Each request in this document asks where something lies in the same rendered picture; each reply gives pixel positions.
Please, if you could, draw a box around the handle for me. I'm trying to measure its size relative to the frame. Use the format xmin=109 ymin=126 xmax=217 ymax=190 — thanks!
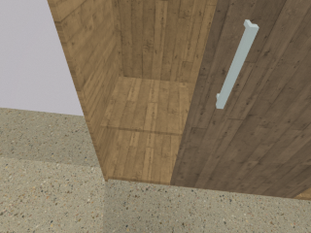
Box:
xmin=216 ymin=19 xmax=259 ymax=109

